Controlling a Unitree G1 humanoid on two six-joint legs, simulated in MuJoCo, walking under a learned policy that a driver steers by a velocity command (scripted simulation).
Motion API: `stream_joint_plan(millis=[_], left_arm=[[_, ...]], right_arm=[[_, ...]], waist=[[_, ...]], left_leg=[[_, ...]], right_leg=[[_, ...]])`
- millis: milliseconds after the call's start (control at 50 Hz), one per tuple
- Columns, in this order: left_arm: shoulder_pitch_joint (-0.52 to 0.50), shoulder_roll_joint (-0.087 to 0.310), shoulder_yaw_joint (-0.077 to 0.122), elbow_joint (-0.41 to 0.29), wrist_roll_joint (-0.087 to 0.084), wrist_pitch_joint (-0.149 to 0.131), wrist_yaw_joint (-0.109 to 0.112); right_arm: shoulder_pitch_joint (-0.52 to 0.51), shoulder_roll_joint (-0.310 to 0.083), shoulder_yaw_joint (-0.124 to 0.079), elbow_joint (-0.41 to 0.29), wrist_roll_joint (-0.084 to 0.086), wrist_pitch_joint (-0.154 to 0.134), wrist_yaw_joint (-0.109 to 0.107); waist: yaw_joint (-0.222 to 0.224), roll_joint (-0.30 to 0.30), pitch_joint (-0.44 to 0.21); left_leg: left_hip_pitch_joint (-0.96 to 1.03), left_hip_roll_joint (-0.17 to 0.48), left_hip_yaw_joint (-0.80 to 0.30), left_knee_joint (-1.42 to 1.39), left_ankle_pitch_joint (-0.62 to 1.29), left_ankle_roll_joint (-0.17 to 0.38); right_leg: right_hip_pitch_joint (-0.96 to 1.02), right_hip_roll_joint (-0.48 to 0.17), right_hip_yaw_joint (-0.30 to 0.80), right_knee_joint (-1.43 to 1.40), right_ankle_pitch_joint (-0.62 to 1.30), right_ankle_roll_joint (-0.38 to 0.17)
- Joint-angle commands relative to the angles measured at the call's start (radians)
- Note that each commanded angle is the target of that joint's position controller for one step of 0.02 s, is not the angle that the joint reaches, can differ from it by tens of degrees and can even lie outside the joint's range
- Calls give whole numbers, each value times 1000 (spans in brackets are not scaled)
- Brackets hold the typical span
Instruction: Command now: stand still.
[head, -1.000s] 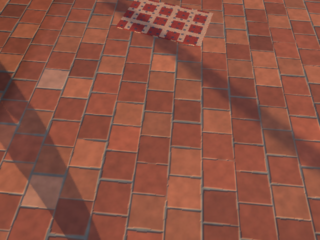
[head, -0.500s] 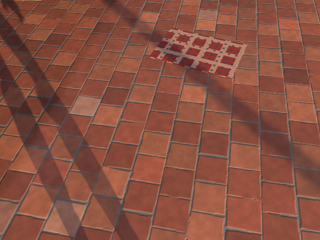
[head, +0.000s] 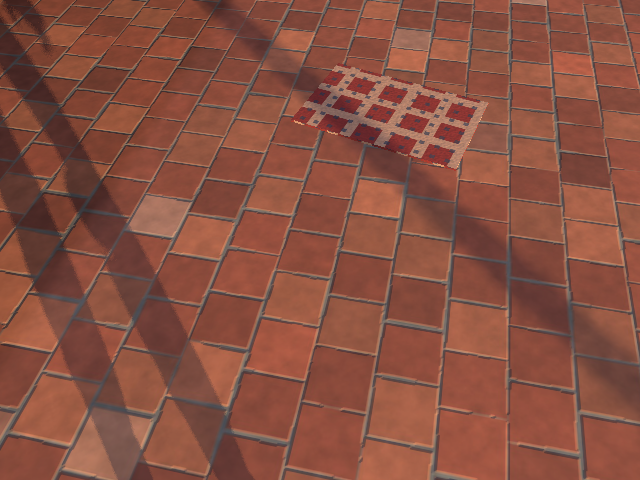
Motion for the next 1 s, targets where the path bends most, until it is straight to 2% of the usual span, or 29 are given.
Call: stream_joint_plan(millis=[20,480,960,980,1000], left_arm=[[18,108,19,-19,0,-8,4],[102,82,-1,72,1,-9,11],[187,50,-12,97,-2,-11,9],[206,43,-13,107,-1,-9,10],[215,61,-6,110,-7,-6,13]], right_arm=[[-12,-111,-24,-25,1,-10,-6],[-11,-100,-7,147,4,-4,-14],[43,-81,11,215,6,-3,-22],[61,-67,15,224,6,-2,-22],[63,-67,15,226,9,-1,-23]], waist=[[0,-3,-44],[-5,-2,-2],[-9,-6,14],[-9,-14,-9],[-4,-35,8]], left_leg=[[99,63,-59,-65,248,42],[94,49,-31,-104,174,23],[82,48,-18,-112,174,10],[91,34,-1,-107,85,9],[60,5,31,-72,-52,11]], right_leg=[[-64,-40,38,-103,163,-19],[-70,-25,28,-149,108,-26],[-71,-21,30,-165,130,-36],[-62,-17,28,-180,28,-40],[-70,-20,46,-201,-131,-57]])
